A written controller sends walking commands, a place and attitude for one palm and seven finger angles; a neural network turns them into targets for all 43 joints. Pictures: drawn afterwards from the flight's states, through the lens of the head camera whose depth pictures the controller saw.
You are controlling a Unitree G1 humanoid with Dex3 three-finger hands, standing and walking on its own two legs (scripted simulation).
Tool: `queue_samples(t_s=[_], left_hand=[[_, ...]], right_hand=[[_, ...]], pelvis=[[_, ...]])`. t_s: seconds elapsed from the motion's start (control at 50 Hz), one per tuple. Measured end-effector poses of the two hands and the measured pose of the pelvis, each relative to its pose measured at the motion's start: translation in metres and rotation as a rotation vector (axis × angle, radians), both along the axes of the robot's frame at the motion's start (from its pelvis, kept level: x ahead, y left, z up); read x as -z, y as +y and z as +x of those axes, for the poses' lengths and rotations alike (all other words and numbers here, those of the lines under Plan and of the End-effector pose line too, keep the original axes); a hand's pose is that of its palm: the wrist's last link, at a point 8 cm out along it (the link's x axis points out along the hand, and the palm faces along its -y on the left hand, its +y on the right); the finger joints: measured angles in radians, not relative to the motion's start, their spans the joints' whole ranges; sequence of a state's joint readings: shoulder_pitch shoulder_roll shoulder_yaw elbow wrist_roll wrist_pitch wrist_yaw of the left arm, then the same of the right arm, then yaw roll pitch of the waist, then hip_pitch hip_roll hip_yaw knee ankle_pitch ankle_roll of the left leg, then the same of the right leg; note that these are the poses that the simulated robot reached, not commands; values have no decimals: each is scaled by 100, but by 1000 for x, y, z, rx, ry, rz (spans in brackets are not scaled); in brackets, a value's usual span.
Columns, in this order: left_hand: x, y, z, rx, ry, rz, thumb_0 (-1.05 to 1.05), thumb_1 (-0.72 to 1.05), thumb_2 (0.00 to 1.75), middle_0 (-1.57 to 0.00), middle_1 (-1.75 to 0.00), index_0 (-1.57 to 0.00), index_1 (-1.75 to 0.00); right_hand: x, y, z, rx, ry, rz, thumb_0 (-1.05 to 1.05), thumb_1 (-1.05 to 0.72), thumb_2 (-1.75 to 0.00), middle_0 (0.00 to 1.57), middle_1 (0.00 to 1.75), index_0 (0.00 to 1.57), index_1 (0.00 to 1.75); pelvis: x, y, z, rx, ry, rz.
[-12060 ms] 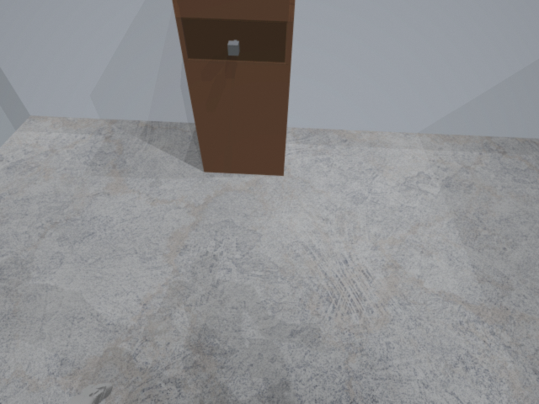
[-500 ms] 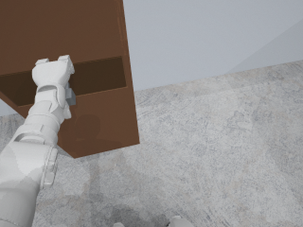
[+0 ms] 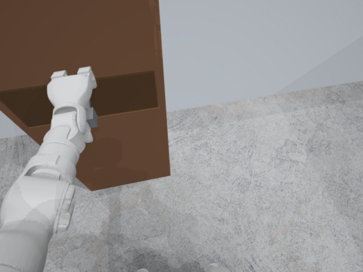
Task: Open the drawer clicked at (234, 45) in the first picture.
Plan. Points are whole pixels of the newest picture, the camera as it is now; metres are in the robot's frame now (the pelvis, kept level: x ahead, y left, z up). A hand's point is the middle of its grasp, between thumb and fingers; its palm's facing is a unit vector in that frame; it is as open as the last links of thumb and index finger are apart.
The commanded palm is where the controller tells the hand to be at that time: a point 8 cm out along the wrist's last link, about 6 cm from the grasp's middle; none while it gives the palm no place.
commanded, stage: move the hooked fingers above the handle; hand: left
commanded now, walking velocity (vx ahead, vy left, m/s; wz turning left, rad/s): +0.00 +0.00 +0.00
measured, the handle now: (88, 112) +0.54 +0.21 -0.03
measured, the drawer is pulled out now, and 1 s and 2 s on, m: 0.00 0.00 0.00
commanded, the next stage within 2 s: none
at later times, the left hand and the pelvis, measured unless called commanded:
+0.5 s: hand (83, 102) +0.51 +0.19 +0.05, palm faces +0.07 +0.01 -1.00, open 13.8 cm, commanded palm +0.48 +0.19 +0.09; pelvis -0.01 +0.00 -0.01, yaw +1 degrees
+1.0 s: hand (78, 108) +0.50 +0.21 +0.03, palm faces +0.02 +0.01 -1.00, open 13.7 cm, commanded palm +0.49 +0.20 +0.09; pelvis -0.01 +0.00 -0.01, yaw +1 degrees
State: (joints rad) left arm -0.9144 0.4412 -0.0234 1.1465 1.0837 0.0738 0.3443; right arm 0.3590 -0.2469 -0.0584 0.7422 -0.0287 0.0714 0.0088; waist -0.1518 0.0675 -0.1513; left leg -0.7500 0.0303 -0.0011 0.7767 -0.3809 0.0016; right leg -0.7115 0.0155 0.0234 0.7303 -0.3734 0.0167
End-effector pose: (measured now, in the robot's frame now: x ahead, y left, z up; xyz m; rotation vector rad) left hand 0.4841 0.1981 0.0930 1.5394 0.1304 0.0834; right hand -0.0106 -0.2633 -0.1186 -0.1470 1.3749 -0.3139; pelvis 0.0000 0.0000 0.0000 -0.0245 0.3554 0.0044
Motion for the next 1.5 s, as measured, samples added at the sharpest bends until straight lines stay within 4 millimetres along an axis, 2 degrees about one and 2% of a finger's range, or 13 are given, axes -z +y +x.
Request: queue_samples(t_s=[0.12, 0.28, 0.34, 0.44, 0.58, 0.66, 0.76, 0.84, 0.96, 1.08, 1.24, 1.38, 1.5], left_hand=[[-10, 7, -8, -4, 38, 21, 0, -49, 30, -33, -120, -34, -120], [10, 1, -22, 88, 78, -1, 0, -49, 30, -32, -120, -32, -120], [11, -5, -19, 129, 23, -8, 0, -49, 30, -32, -120, -32, -120], [-1, -6, -7, 92, -95, 23, 0, -49, 30, -32, -120, -32, -120], [-10, -15, -1, -26, -29, 46, 0, -49, 30, -35, -123, -34, -123], [-7, -15, -1, -50, 71, 36, 0, -49, 30, -34, -122, -33, -123], [3, -17, -7, 44, 112, 15, 1, -49, 30, -33, -121, -32, -121], [12, -14, -10, 97, 67, -3, 1, -49, 30, -32, -120, -32, -120], [10, 8, -3, 46, -42, 33, 1, -49, 30, -33, -121, -32, -120], [4, 3, 1, -8, -23, 39, 0, -49, 30, -36, -123, -37, -125], [-2, 1, 1, -26, 66, 26, 0, -49, 30, -33, -121, -34, -122], [10, -7, 0, 79, 78, 10, 0, -49, 30, -32, -120, -32, -120], [21, -16, 1, 119, 3, -22, 0, -49, 30, -34, -121, -32, -120]], right_hand=[[1, 9, 4, 2, -26, 28, 0, -91, -89, 20, 30, 20, 30], [-5, 0, 5, -24, -33, -14, 0, -90, -89, 20, 30, 20, 30], [-6, -7, 3, -36, -26, -43, 0, -90, -89, 20, 30, 20, 30], [-3, -13, -5, -38, -4, -57, 0, -91, -90, 20, 30, 20, 30], [2, -6, -17, 4, 17, -6, 0, -91, -90, 20, 30, 20, 30], [0, -2, -21, 36, -1, 1, 0, -91, -90, 20, 30, 20, 30], [-2, -3, -26, 36, -3, -15, 0, -91, -90, 20, 30, 20, 30], [-2, -7, -28, 18, 17, -35, 0, -90, -89, 20, 30, 20, 30], [1, -15, -25, -13, 45, -55, 0, -90, -90, 20, 30, 20, 30], [0, -15, -15, -22, 44, -42, 0, -91, -90, 20, 30, 20, 30], [-6, -8, -5, -9, -15, -43, 0, -91, -90, 20, 30, 20, 30], [-3, -3, -15, -11, 1, -44, 0, -90, -90, 20, 30, 20, 30], [2, 0, -28, -5, 43, -38, 0, -90, -90, 20, 30, 20, 30]], pelvis=[[-4, 1, 0, 5, -26, 5], [-3, 1, -7, -8, -35, 5], [0, 1, -10, -14, -18, 3], [6, 1, -13, -17, 11, 0], [2, -1, -13, -2, -1, 6], [-2, -3, -13, 11, -17, 11], [-2, -5, -13, 15, -22, 12], [2, -6, -13, 9, -8, 11], [8, -6, -14, -5, 32, 5], [6, -4, -11, -17, 28, -1], [1, -2, -10, -16, -2, 0], [5, 0, -13, -12, 10, -2], [10, 2, -13, -5, 36, -2]])
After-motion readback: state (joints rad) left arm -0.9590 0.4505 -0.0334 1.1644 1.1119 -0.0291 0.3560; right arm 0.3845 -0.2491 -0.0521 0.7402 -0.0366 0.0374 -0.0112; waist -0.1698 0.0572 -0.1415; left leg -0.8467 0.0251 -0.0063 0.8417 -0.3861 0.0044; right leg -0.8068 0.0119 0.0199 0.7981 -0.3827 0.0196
